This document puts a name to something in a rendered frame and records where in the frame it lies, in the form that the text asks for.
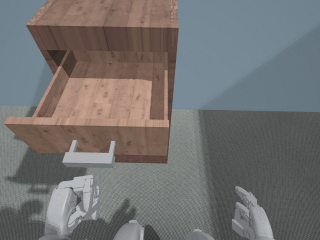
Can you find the robot left thigh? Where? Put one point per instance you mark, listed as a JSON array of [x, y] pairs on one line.
[[130, 231]]

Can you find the handle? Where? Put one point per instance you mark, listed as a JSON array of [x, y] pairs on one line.
[[89, 159]]

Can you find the cabinet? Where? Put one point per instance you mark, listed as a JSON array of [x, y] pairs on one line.
[[110, 25]]

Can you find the drawer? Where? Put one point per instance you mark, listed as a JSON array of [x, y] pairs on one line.
[[96, 97]]

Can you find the robot left hand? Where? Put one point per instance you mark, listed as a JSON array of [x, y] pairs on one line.
[[80, 194]]

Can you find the robot right hand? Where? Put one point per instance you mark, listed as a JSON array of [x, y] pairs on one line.
[[255, 222]]

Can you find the robot left shin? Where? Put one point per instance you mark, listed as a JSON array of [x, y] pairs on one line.
[[133, 221]]

